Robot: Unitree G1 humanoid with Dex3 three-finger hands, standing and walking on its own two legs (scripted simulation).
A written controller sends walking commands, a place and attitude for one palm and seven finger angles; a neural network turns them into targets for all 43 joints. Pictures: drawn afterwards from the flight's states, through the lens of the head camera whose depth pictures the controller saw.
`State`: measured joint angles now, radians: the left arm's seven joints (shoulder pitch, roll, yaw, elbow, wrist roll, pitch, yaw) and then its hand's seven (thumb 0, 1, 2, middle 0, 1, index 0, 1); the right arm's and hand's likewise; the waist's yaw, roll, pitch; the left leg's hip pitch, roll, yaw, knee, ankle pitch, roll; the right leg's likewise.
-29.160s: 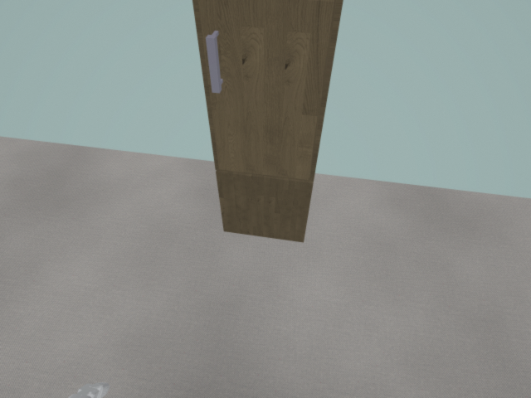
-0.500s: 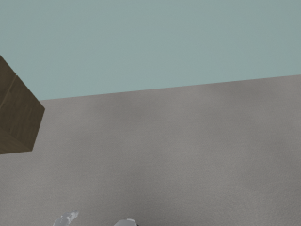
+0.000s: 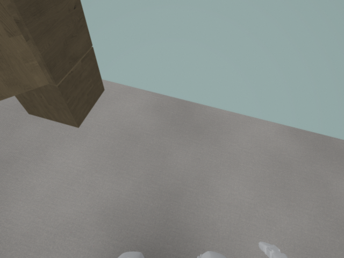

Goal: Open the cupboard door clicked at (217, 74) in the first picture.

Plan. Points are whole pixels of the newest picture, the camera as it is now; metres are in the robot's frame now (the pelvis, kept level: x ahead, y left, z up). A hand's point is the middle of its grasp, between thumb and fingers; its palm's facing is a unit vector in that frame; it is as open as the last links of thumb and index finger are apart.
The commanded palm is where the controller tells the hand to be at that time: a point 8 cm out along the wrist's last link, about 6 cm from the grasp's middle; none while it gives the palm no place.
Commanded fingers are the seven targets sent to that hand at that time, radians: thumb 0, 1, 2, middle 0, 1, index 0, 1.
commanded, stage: turn to face it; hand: left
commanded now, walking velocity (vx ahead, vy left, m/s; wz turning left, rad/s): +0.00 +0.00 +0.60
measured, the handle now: out of the picture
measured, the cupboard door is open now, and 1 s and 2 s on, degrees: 51 51 51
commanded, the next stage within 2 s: take the last steps up to it in 1.02 s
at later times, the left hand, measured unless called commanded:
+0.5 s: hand out of the picture +0.05 +0.16 -0.13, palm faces +0.28 -0.92 -0.27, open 7.4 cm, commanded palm none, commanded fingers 0.00 0.90 0.90 -0.20 -0.30 -0.20 -0.30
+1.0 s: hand out of the picture -0.07 +0.19 -0.16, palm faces +0.54 -0.80 -0.24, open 7.4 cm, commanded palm none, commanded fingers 0.00 0.90 0.90 -0.20 -0.30 -0.20 -0.30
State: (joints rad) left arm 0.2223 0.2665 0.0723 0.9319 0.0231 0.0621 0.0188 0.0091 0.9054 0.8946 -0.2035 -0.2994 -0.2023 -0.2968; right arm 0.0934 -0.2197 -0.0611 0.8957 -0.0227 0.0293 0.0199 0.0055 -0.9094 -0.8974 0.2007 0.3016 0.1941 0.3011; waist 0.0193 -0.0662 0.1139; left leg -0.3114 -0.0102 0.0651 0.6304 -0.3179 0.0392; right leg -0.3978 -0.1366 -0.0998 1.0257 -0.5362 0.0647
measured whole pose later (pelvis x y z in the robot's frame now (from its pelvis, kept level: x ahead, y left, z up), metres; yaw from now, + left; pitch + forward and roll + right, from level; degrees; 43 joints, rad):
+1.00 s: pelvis -0.01 -0.02 +0.02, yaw +30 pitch +0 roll -1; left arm 0.21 0.25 0.06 0.96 0.02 0.05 0.01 0.01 0.91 0.90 -0.20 -0.30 -0.20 -0.30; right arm 0.13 -0.18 -0.03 0.94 -0.02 0.02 -0.01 0.00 -0.91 -0.90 0.20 0.30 0.20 0.30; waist 0.03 -0.03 0.08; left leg -0.24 -0.02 0.04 0.46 -0.22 0.06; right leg -0.46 -0.09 -0.01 1.07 -0.39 0.07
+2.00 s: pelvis +0.08 +0.16 +0.02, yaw +39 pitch -1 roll +1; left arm 0.20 0.18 0.06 1.02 0.03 -0.01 0.00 0.01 0.91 0.90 -0.20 -0.30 -0.20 -0.30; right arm 0.24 -0.17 -0.05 1.03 -0.03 -0.08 -0.02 -0.02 -0.95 -0.90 0.20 0.30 0.20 0.30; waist 0.02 -0.04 0.05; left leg -0.12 -0.03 0.21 0.35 -0.23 0.07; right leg -0.57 -0.10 -0.06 1.07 -0.23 0.01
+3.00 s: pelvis +0.32 +0.38 +0.02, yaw +37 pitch -1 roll +0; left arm 0.18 0.19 0.04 1.06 0.02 0.00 0.01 0.01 0.93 0.90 -0.20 -0.30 -0.20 -0.30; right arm 0.31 -0.13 -0.02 1.10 -0.03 -0.05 -0.03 0.00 -0.93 -0.90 0.20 0.30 0.20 0.30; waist 0.00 -0.03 0.06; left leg -0.12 -0.01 0.16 0.37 -0.23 0.06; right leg -0.44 -0.09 -0.05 0.78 -0.24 0.01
